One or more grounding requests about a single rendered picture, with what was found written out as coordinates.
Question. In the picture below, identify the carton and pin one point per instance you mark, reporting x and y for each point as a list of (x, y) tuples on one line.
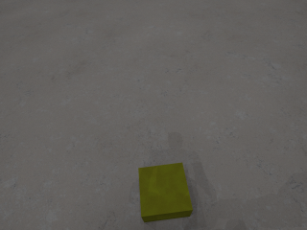
[(164, 192)]

